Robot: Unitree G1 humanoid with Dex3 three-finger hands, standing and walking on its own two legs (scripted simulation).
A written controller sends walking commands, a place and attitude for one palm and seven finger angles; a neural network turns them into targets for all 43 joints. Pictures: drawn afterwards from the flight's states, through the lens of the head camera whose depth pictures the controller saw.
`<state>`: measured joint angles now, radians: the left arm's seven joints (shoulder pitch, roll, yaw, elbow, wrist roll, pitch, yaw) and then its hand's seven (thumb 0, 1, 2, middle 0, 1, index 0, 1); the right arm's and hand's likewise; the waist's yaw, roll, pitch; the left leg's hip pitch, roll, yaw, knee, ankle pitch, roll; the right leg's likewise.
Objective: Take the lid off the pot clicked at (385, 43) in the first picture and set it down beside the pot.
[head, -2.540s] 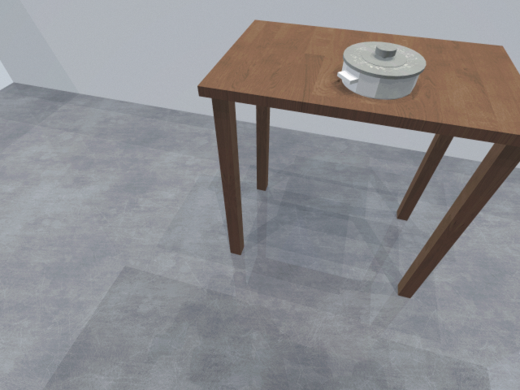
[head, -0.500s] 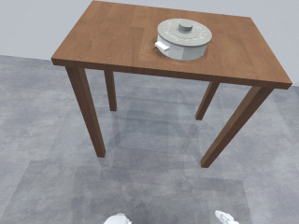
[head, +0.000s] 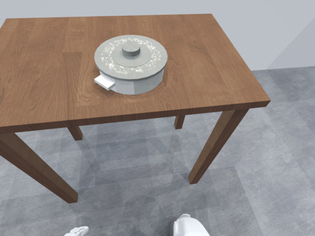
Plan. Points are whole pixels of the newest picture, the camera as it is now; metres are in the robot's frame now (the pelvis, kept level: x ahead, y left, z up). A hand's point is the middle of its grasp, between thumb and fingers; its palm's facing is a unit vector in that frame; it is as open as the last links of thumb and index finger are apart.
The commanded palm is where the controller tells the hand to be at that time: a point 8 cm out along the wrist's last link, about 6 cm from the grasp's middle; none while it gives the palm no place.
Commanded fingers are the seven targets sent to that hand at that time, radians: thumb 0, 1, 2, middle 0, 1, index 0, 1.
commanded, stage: come to a stop and stand still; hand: left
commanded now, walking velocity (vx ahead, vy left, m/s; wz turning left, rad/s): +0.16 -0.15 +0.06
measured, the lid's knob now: (131, 48) +0.57 +0.06 +0.15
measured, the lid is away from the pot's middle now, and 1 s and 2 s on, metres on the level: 0.00 0.00 0.00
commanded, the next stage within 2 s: look again from close up in 1.68 s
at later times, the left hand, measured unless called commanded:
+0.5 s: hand out of the picture +0.10 +0.15 -0.15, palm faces +0.13 -0.94 -0.32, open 7.3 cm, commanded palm none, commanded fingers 0.00 0.90 0.90 -0.20 -0.30 -0.20 -0.30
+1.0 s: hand out of the picture +0.01 +0.20 -0.18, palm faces +0.13 -0.97 -0.20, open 7.4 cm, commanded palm none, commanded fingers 0.00 0.90 0.90 -0.20 -0.30 -0.20 -0.30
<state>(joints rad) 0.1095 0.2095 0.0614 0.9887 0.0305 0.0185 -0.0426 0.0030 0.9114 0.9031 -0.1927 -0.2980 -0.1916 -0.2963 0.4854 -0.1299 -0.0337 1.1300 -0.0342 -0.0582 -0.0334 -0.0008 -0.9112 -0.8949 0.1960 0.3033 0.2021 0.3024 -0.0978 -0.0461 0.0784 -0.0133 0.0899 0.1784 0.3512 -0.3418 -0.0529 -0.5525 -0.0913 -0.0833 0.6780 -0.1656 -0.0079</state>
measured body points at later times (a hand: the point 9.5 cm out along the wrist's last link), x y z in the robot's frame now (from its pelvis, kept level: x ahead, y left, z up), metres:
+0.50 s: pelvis +0.07 -0.06 +0.00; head +0.10 -0.09 +0.45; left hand +0.09 +0.20 -0.13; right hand +0.21 -0.30 -0.15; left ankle +0.05 +0.11 -0.64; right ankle +0.13 -0.12 -0.74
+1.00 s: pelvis +0.02 +0.01 +0.00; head +0.02 +0.03 +0.45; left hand +0.00 +0.25 -0.16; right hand +0.03 -0.21 -0.15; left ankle -0.03 +0.11 -0.74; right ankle +0.01 -0.11 -0.71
